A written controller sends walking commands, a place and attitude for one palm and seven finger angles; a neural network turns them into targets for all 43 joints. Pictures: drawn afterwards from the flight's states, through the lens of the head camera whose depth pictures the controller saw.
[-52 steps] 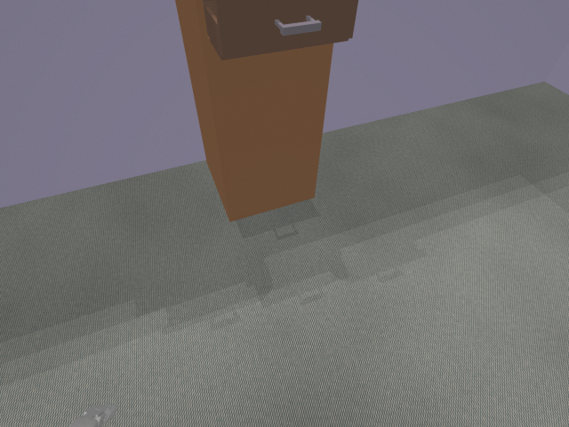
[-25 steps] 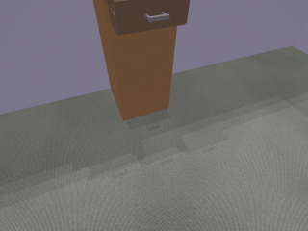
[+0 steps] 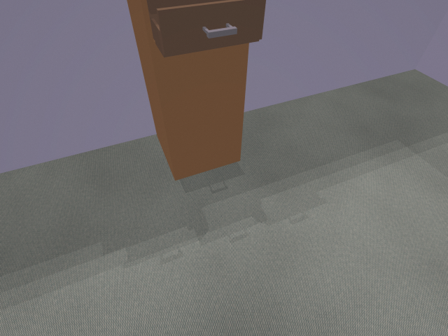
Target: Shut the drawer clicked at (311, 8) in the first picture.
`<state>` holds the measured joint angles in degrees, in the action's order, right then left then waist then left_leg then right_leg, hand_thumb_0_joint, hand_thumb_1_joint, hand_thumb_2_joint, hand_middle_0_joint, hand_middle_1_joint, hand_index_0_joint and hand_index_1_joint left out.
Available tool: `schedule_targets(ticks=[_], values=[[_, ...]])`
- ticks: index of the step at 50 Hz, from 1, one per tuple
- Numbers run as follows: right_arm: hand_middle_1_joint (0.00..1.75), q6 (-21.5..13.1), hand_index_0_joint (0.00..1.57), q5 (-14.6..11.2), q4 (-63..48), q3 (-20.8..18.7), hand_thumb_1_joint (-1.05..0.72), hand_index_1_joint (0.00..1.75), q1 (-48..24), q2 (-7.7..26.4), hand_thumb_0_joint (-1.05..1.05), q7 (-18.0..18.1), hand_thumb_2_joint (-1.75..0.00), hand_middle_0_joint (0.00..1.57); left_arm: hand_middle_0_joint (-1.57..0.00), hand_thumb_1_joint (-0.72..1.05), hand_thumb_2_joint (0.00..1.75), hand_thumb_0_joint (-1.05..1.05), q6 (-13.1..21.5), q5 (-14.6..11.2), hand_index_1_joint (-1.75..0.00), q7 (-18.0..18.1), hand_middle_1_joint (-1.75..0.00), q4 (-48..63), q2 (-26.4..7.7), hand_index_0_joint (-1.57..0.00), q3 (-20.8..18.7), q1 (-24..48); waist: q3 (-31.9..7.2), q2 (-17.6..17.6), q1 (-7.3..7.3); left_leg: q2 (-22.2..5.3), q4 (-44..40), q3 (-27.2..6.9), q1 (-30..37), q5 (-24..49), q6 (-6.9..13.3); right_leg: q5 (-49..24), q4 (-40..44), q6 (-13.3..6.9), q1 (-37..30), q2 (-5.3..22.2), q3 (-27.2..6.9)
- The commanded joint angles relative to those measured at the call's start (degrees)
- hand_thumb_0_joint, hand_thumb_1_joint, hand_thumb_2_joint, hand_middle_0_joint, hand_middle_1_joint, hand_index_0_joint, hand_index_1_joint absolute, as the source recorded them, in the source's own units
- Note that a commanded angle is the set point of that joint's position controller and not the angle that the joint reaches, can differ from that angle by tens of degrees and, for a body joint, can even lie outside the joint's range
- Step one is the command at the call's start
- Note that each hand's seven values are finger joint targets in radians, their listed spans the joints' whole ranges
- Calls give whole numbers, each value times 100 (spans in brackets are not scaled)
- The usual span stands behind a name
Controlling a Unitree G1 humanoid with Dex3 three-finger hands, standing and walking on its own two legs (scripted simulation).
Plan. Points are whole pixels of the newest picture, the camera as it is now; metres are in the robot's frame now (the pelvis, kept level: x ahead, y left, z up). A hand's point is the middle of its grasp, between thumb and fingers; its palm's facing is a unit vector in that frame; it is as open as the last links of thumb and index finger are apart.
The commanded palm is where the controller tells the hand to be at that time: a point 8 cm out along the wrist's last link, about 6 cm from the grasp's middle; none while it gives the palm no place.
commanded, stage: look at it before walking up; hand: left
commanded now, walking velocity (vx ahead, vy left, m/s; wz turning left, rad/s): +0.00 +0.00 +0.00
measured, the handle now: (219, 30) +1.02 +0.07 +0.12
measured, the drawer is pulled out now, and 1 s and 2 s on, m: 0.15 0.15 0.15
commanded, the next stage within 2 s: walk to a spot facing it in 0.40 s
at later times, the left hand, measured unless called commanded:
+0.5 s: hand out of the picture +0.07 +0.25 -0.15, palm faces -0.03 -0.94 -0.33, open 7.4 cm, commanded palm none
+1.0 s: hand out of the picture +0.04 +0.16 -0.17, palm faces -0.15 -0.95 -0.27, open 7.3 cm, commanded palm none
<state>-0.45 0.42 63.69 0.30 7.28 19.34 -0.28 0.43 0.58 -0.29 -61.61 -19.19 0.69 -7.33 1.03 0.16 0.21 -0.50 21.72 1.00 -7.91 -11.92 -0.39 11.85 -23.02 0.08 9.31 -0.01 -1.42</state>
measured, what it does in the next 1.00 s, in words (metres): lifts its left foot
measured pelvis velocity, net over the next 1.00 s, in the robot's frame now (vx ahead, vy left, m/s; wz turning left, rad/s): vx -0.02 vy -0.03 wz -0.22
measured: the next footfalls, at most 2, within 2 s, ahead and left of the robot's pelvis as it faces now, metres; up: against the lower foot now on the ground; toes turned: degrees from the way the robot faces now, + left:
left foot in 1.44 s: +0.13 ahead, +0.09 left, +0.00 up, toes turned -26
right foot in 1.96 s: +0.26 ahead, -0.22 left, +0.00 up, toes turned -54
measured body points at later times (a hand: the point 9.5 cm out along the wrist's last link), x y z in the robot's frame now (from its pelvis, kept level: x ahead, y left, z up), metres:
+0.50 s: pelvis +0.00 +0.00 +0.00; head +0.00 +0.00 +0.45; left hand +0.07 +0.29 -0.13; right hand +0.07 -0.30 -0.13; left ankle +0.00 +0.12 -0.74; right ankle +0.01 -0.12 -0.74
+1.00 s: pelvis -0.02 -0.03 -0.02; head +0.01 -0.07 +0.43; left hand +0.05 +0.21 -0.15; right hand +0.01 -0.29 -0.18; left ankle -0.02 +0.12 -0.68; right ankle -0.01 -0.11 -0.74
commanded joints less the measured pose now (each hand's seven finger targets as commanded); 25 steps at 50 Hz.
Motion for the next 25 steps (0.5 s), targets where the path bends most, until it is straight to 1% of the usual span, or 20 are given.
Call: schedule_targets(ticks=[1,6,9,10,13,17,22,25], values=[[30,-154,20,21,-380,-250,-90,30,-267,1158,0,99,-90,20,-20,90,90,0,110,13,-30,91,-30,359,-1212,-20,-270,255,-181,-94,-9,-608,-395,-574,35,471,187,-443,494,-196,89,662,-615],[30,-161,20,15,-386,-242,-90,30,-276,1160,0,98,-90,20,-20,90,90,0,111,13,-30,86,-30,352,-1218,-20,-270,257,-255,-34,-10,-610,-406,-597,52,491,185,-466,499,-191,31,656,-613],[30,-159,20,11,-375,-242,-90,30,-276,1160,0,98,-90,20,-20,90,90,0,114,15,-30,88,-30,350,-1222,-20,-269,239,-269,-78,-11,-617,-415,-602,82,512,187,-482,505,-187,29,665,-591],[30,-163,20,14,-368,-241,-90,30,-285,1163,0,100,-90,20,-20,90,90,0,114,12,-30,87,-30,342,-1208,-20,-270,235,-281,-25,-14,-627,-418,-597,113,558,187,-535,503,-189,23,659,-591],[30,-163,20,4,-373,-246,-90,30,-267,1163,0,101,-90,20,-20,90,90,0,125,13,-30,91,-30,338,-1224,-20,-272,206,-358,-64,-15,-638,-379,-585,149,706,188,-763,473,-193,-55,665,-576],[30,-156,20,10,-347,-236,-90,30,-283,1172,0,104,-90,20,-20,90,90,0,115,9,-30,87,-30,307,-1215,-20,-259,209,-253,-51,-16,-630,-434,-600,121,609,180,-652,510,-184,-3,658,-582],[30,-162,20,7,-340,-232,-90,30,-281,1182,0,107,-90,20,-20,90,90,0,117,9,-30,86,-30,285,-1217,-20,-266,181,-290,2,-19,-640,-447,-586,149,642,175,-688,518,-177,-50,661,-569],[30,-159,20,1,-343,-232,-90,30,-267,1173,0,106,-90,20,-20,90,90,0,118,12,-30,89,-30,280,-1220,-20,-266,194,-289,-47,-14,-643,-463,-604,135,642,179,-692,524,-175,-76,661,-568]])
